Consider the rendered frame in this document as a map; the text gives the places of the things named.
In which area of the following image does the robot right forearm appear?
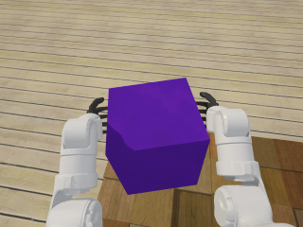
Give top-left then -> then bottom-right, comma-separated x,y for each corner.
205,106 -> 273,218

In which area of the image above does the right robot hand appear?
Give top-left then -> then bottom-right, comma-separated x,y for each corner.
195,92 -> 219,128

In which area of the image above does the robot left upper arm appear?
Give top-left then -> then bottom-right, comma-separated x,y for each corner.
46,198 -> 103,227

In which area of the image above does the robot left forearm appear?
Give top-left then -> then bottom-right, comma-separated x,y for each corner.
45,113 -> 103,227

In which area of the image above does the carton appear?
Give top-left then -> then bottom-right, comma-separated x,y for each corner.
105,78 -> 210,195

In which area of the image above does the left robot hand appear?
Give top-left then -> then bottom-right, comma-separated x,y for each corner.
86,97 -> 108,134

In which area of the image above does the robot right upper arm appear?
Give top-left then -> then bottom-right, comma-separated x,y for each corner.
214,184 -> 295,227

